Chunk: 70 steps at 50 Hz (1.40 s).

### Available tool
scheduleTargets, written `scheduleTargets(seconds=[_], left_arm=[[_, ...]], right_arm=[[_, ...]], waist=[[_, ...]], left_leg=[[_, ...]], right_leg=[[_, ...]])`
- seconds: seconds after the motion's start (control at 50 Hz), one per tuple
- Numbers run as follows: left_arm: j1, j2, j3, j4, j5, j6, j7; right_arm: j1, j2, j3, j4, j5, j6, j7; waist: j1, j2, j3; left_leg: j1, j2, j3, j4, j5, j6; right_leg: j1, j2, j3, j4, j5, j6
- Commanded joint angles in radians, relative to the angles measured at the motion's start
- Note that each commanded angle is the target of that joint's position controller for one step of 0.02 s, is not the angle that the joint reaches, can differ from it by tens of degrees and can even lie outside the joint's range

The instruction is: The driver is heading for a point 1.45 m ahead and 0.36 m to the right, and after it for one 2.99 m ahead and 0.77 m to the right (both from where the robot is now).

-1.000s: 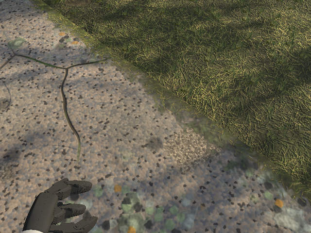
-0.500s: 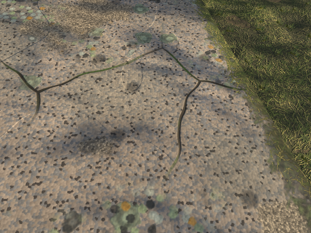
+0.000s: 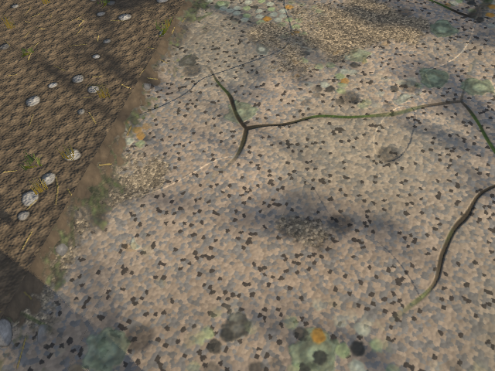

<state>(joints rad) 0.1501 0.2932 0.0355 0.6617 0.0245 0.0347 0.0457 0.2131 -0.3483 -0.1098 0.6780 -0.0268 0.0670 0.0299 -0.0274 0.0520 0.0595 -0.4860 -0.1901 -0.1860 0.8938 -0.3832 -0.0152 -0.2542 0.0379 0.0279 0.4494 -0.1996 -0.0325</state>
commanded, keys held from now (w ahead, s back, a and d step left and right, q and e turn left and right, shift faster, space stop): shift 0.02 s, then e+shift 0.20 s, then w+e+shift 0.10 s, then e+shift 0.52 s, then q+shift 0.02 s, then w+q+shift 0.14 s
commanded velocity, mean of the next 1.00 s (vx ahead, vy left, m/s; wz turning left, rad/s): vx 0.13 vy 0.00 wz -0.42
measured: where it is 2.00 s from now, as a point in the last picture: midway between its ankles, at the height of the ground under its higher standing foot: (292, 213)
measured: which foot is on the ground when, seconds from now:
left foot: up 0.00-0.26, down 0.28-0.66, up 0.68-1.00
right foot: down 0.00-0.28, up 0.30-0.64, down 0.66-1.00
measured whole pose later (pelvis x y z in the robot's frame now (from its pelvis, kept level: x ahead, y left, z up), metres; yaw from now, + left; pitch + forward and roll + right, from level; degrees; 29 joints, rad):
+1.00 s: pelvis +0.14 -0.08 +0.00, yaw -30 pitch +2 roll +1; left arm 0.26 0.28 0.06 0.69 0.02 0.01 -0.02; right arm 0.23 -0.29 -0.03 0.76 -0.04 0.03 0.02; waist 0.01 0.03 0.02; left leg -0.57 0.07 -0.02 0.91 -0.21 -0.05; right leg -0.24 0.14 0.09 0.38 -0.16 -0.12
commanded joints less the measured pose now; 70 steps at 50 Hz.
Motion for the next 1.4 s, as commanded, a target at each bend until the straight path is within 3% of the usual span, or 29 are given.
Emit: scheduleTargets(seconds=[0.02,0.1,0.16,0.2,0.22,0.24,0.26,0.28,0.3,0.32,0.36,0.4,0.54,0.6,0.64,0.66,0.68,0.7,0.74,0.78,0.86,0.92,0.96,1.1,1.22,1.32,1.36,1.38,1.4], left_arm=[[-0.103,0.101,0.023,-0.098,0.002,-0.013,0.000],[0.056,0.121,0.034,-0.036,-0.004,-0.031,-0.013],[0.023,0.094,0.019,-0.013,-0.006,-0.038,-0.031],[0.063,0.158,0.045,0.015,-0.003,-0.020,-0.049],[0.084,0.182,0.057,0.027,-0.009,-0.012,-0.058],[0.097,0.184,0.062,0.034,-0.020,-0.007,-0.065],[0.099,0.168,0.064,0.033,-0.028,-0.003,-0.064],[0.053,0.095,0.050,-0.007,-0.028,-0.005,-0.067],[-0.025,0.057,0.038,-0.058,-0.031,-0.006,-0.066],[-0.102,0.133,0.054,-0.076,-0.012,-0.005,-0.066],[0.036,0.144,0.075,-0.001,-0.008,-0.010,-0.089],[0.080,0.117,0.075,0.027,0.005,-0.005,-0.102],[-0.030,0.052,0.046,-0.070,-0.002,0.020,-0.142],[-0.015,0.071,0.053,-0.087,0.001,0.021,-0.126],[0.150,0.090,0.070,-0.047,0.015,0.007,-0.095],[0.266,0.162,0.092,-0.025,0.029,-0.007,-0.073],[0.256,0.358,0.134,-0.054,0.006,-0.008,-0.066],[0.296,0.331,0.139,-0.061,-0.047,-0.005,-0.075],[0.168,0.222,0.105,-0.057,-0.033,0.008,-0.066],[0.063,0.157,0.084,-0.079,-0.030,0.013,-0.054],[0.069,0.186,0.091,-0.068,-0.018,0.003,-0.056],[0.103,0.143,0.070,-0.050,-0.007,-0.015,-0.061],[0.130,0.130,0.060,-0.028,-0.001,-0.034,-0.068],[0.172,0.150,0.061,0.023,0.012,-0.094,-0.052],[0.181,0.150,0.061,0.060,0.016,-0.126,-0.036],[0.226,0.166,0.066,0.109,0.031,-0.127,-0.041],[0.183,0.190,0.065,0.109,0.024,-0.126,-0.044],[0.169,0.207,0.067,0.107,0.017,-0.117,-0.042],[0.142,0.201,0.057,0.090,0.017,-0.111,-0.038]], right_arm=[[0.073,-0.111,-0.031,-0.031,-0.001,0.001,0.020],[-0.007,-0.049,0.006,-0.044,0.016,0.003,0.009],[-0.014,0.014,0.045,-0.025,0.018,0.009,-0.010],[-0.035,-0.007,0.048,-0.023,0.020,0.008,-0.032],[-0.011,-0.015,0.047,-0.014,0.020,0.002,-0.043],[0.048,-0.018,0.049,0.003,0.013,-0.011,-0.048],[0.091,-0.041,0.045,0.015,0.003,-0.029,-0.048],[0.184,-0.121,0.031,0.026,-0.011,-0.043,-0.052],[0.172,-0.258,-0.007,0.028,-0.012,-0.044,-0.054],[0.128,-0.194,0.005,0.022,-0.035,-0.055,-0.058],[-0.014,-0.059,0.047,-0.002,-0.009,-0.079,-0.068],[-0.032,-0.022,0.059,-0.008,-0.005,-0.102,-0.077],[0.010,-0.075,0.034,0.013,-0.001,-0.097,-0.065],[0.031,-0.100,0.022,0.022,0.014,-0.091,-0.060],[0.036,-0.101,0.021,0.025,0.037,-0.088,-0.045],[0.064,-0.089,0.026,0.019,0.039,-0.094,-0.037],[0.076,0.032,0.057,-0.072,0.014,-0.088,-0.028],[0.006,-0.038,0.047,-0.071,-0.027,-0.075,-0.033],[-0.036,-0.050,0.048,-0.061,-0.005,-0.073,-0.041],[-0.004,-0.059,0.046,-0.038,-0.020,-0.061,-0.048],[0.037,-0.033,0.054,-0.009,-0.012,-0.035,-0.044],[0.024,-0.029,0.057,0.007,-0.022,-0.042,-0.026],[-0.027,-0.034,0.054,0.008,-0.017,-0.052,-0.013],[-0.079,-0.042,0.041,0.015,0.010,-0.072,0.028],[-0.133,-0.037,0.040,-0.026,-0.001,-0.078,0.055],[-0.228,-0.029,0.055,-0.090,0.004,-0.075,0.071],[-0.116,-0.039,0.049,-0.070,0.007,-0.074,0.056],[0.044,-0.063,0.034,-0.025,0.008,-0.080,0.046],[0.308,-0.117,0.004,0.053,-0.002,-0.089,0.034]], waist=[[-0.029,-0.169,-0.066],[0.052,-0.178,-0.080],[0.035,-0.235,-0.104],[0.059,-0.310,-0.074],[0.044,-0.298,-0.072],[0.014,-0.252,-0.123],[-0.007,-0.196,-0.154],[-0.060,0.007,-0.171],[-0.096,0.261,-0.059],[-0.099,0.153,0.032],[0.016,0.081,0.067],[0.030,0.069,0.038],[-0.001,0.098,0.021],[0.002,0.091,-0.020],[0.083,0.011,-0.121],[0.148,-0.109,-0.204],[0.085,-0.373,-0.270],[0.153,-0.177,-0.355],[0.082,-0.099,-0.119],[0.027,-0.132,-0.079],[0.015,-0.089,-0.143],[0.048,-0.175,-0.155],[0.072,-0.190,-0.104],[0.085,-0.130,-0.009],[0.089,-0.114,0.037],[0.115,-0.123,0.081],[0.039,-0.144,0.001],[-0.048,-0.132,-0.096],[-0.175,-0.068,-0.242]], left_leg=[[-0.054,0.080,0.073,0.336,0.014,-0.021],[-0.064,0.060,0.061,0.194,-0.054,-0.040],[0.114,0.100,0.093,-0.151,-0.093,-0.028],[0.184,0.085,0.200,-0.302,-0.092,-0.025],[0.214,0.078,0.205,-0.395,-0.019,-0.017],[0.311,0.079,0.214,-0.529,0.061,0.000],[0.486,0.121,0.168,-0.595,0.086,0.037],[0.711,0.354,-0.072,-0.678,-0.188,0.104],[0.628,0.573,-0.360,-0.800,-0.486,0.195],[0.486,0.599,-0.359,-0.806,-0.493,0.232],[0.460,0.485,-0.132,-0.805,-0.185,0.178],[0.463,0.429,0.059,-0.757,0.167,0.173],[0.402,0.444,0.295,-0.602,0.558,0.143],[0.410,0.453,0.340,-0.448,0.738,0.114],[0.372,0.426,0.392,-0.127,0.834,0.077],[0.195,0.381,0.393,0.148,0.539,0.016],[-0.187,0.159,0.363,0.452,-0.306,-0.053],[-0.187,0.188,0.115,0.496,-0.266,-0.033],[-0.198,0.250,0.112,0.386,-0.104,-0.020],[-0.099,0.262,0.125,0.266,-0.004,-0.030],[-0.055,0.231,0.136,0.185,0.044,-0.050],[-0.090,0.256,0.159,0.098,0.137,-0.043],[-0.144,0.277,0.163,0.020,0.202,-0.035],[-0.316,0.239,0.103,-0.032,0.224,0.020],[-0.369,0.284,0.151,-0.065,0.219,0.046],[-0.323,0.283,0.270,-0.138,0.137,0.134],[-0.068,0.178,0.364,-0.165,0.061,0.187],[0.154,0.097,0.402,-0.168,0.036,0.206],[0.517,0.058,0.353,-0.223,0.023,0.239]], right_leg=[[0.041,-0.255,0.148,-0.182,0.129,-0.141],[0.177,-0.253,0.137,-0.108,0.399,-0.177],[0.162,-0.217,0.122,-0.096,0.367,-0.152],[0.149,-0.189,0.175,-0.064,0.461,-0.155],[0.149,-0.188,0.200,-0.028,0.552,-0.148],[0.122,-0.174,0.211,-0.016,0.367,-0.130],[-0.021,-0.139,0.221,-0.006,0.025,-0.096],[-0.307,-0.047,0.149,0.148,-0.390,-0.035],[-0.559,0.065,-0.029,0.387,-0.379,-0.016],[-0.564,-0.038,0.070,0.503,-0.285,-0.028],[-0.498,-0.055,0.048,0.574,-0.172,-0.004],[-0.455,-0.073,-0.010,0.650,-0.116,0.032],[-0.300,-0.102,-0.098,0.361,-0.053,0.042],[-0.183,-0.041,-0.172,0.259,-0.098,-0.002],[0.020,0.039,-0.186,0.131,-0.057,-0.051],[0.229,-0.043,-0.001,0.011,0.058,-0.100],[0.416,-0.378,0.574,-0.067,0.302,-0.273],[0.417,-0.388,0.658,-0.120,0.280,-0.327],[0.200,-0.301,0.455,-0.148,0.114,-0.272],[0.064,-0.188,0.339,-0.157,0.180,-0.201],[0.038,-0.156,0.300,-0.125,0.275,-0.191],[0.043,-0.157,0.358,-0.250,-0.305,-0.197],[0.077,-0.194,0.392,-0.308,-0.394,-0.187],[0.244,-0.298,0.254,-0.378,-0.384,-0.158],[0.327,-0.350,0.084,-0.402,-0.305,-0.128],[0.375,-0.343,-0.093,-0.363,-0.097,-0.105],[0.314,-0.310,-0.216,-0.165,0.554,-0.077],[0.254,-0.288,-0.265,0.089,0.887,-0.069],[0.060,-0.251,-0.286,0.443,0.888,-0.043]])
